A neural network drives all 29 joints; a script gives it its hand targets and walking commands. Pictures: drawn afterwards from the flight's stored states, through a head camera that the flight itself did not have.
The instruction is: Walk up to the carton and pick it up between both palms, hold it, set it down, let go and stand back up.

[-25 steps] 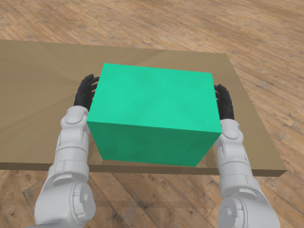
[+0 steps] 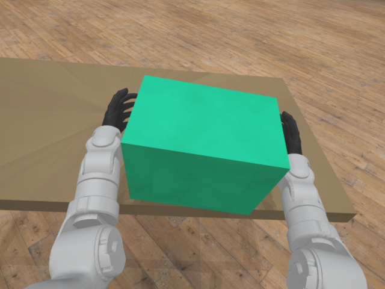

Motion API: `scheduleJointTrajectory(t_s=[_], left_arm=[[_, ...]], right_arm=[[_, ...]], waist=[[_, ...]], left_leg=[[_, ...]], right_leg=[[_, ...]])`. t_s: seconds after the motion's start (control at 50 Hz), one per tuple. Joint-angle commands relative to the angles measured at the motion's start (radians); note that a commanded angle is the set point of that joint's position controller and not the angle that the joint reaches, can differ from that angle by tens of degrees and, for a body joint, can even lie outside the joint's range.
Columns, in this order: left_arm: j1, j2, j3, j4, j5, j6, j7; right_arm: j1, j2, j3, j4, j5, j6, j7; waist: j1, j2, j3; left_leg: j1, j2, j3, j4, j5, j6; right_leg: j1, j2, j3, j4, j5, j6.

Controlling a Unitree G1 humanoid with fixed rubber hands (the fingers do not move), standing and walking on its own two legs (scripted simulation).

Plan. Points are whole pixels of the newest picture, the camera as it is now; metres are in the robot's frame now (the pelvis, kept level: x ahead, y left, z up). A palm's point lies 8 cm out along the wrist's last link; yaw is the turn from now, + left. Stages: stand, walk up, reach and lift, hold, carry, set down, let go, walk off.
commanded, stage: reach and lift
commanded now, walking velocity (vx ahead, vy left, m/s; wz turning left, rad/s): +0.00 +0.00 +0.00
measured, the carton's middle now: (200, 150) +0.40 +0.02 +0.11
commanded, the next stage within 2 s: none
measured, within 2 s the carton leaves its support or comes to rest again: neither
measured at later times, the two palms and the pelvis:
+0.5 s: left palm (113, 125) +0.38 +0.20 +0.17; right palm (300, 143) +0.38 -0.17 +0.17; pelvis +0.01 +0.00 +0.00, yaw +1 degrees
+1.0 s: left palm (109, 118) +0.36 +0.19 +0.21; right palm (313, 136) +0.36 -0.17 +0.20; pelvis -0.01 +0.00 +0.00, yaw +1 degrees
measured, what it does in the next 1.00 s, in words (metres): stands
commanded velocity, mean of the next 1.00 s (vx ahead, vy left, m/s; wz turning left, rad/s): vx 0.00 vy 0.00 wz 0.00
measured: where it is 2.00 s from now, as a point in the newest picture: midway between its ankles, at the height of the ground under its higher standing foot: outside the picture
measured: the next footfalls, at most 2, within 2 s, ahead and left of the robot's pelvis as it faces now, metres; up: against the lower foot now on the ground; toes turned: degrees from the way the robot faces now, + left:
none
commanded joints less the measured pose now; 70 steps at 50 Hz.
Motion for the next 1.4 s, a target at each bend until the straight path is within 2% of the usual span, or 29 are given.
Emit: scheduleJointTrajectory(t_s=[0.0,0.2,0.36,0.52,0.8,1.1,1.18,1.38], left_arm=[[-0.524,-0.508,-0.34,-0.134,-0.035,0.019,-0.087],[-0.49,-0.523,-0.503,-0.365,-0.12,0.099,-0.084],[-0.473,-0.52,-0.534,-0.457,-0.149,0.168,-0.091],[-0.494,-0.503,-0.496,-0.458,-0.135,0.233,-0.108],[-0.578,-0.524,-0.515,-0.474,-0.161,0.318,-0.085],[-0.543,-0.506,-0.564,-0.656,-0.204,0.437,-0.06],[-0.581,-0.491,-0.549,-0.655,-0.201,0.453,-0.07],[-0.598,-0.473,-0.533,-0.65,-0.211,0.475,-0.085]], right_arm=[[-0.736,0.411,0.347,-0.214,0.037,-0.055,0.087],[-0.712,0.408,0.526,-0.357,0.204,0.024,0.051],[-0.718,0.421,0.619,-0.441,0.299,0.113,0.026],[-0.746,0.436,0.624,-0.443,0.333,0.188,0.018],[-0.836,0.445,0.586,-0.404,0.37,0.268,0.034],[-0.823,0.439,0.676,-0.488,0.515,0.403,0.023],[-0.844,0.451,0.67,-0.49,0.519,0.431,0.023],[-0.853,0.459,0.68,-0.503,0.541,0.481,0.003]], waist=[[-0.011,0.059,-0.396],[-0.057,0.112,-0.439],[-0.071,0.093,-0.413],[-0.075,0.067,-0.359],[-0.098,0.087,-0.362],[-0.114,0.101,-0.373],[-0.104,0.098,-0.356],[-0.112,0.08,-0.381]], left_leg=[[0.206,-0.041,0.097,0.037,0.298,-0.031],[0.295,-0.053,0.049,0.102,0.484,-0.065],[0.281,-0.065,0.025,0.098,0.431,-0.052],[0.232,-0.072,0.024,0.06,0.292,-0.024],[0.241,-0.059,0.012,0.029,0.162,-0.001],[0.256,-0.054,-0.006,0.052,0.242,-0.011],[0.227,-0.057,-0.003,0.037,0.184,-0.005],[0.219,-0.064,-0.004,0.045,0.186,-0.004]], right_leg=[[0.108,0.042,-0.087,-0.001,0.181,0.028],[0.112,0.063,-0.075,0.028,0.326,0.026],[0.121,0.064,-0.055,0.031,0.342,0.032],[0.118,0.055,-0.043,0.016,0.273,0.038],[0.023,0.056,-0.045,-0.013,0.082,0.024],[0.026,0.073,-0.028,-0.008,0.136,0.021],[0.021,0.067,-0.025,-0.013,0.118,0.024],[0.052,0.066,-0.014,-0.006,0.19,0.035]])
